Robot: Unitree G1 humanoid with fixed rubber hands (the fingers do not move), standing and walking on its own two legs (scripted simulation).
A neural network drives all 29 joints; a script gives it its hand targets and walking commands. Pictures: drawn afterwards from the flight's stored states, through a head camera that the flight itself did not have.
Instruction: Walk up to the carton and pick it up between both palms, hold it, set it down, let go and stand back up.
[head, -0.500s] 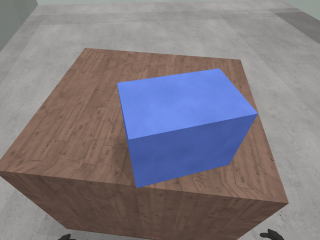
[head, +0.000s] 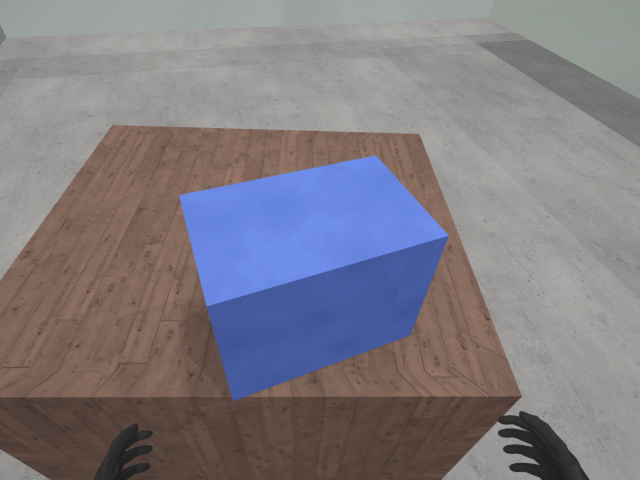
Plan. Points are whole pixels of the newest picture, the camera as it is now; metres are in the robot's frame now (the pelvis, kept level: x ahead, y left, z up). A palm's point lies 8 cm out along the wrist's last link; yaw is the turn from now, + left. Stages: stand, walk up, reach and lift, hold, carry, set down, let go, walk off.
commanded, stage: reach and lift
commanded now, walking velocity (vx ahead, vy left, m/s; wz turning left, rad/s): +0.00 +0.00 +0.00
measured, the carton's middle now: (307, 273) +0.42 +0.06 +0.02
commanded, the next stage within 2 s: none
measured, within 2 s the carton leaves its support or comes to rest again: neither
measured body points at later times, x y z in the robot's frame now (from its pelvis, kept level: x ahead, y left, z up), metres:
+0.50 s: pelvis +0.02 +0.02 +0.00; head +0.01 +0.04 +0.45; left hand +0.19 +0.24 -0.03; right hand +0.20 -0.29 -0.02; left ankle +0.01 +0.15 -0.74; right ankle +0.00 -0.05 -0.74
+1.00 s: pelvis +0.01 +0.01 +0.00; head +0.00 +0.04 +0.45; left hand +0.19 +0.22 +0.01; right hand +0.20 -0.31 +0.01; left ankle +0.01 +0.15 -0.74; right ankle +0.00 -0.05 -0.74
